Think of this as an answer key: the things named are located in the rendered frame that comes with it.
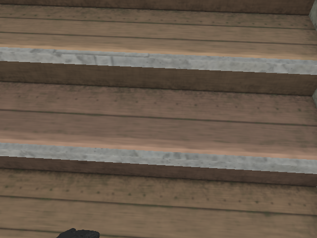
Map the robot left hand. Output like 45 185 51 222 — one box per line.
56 228 100 238

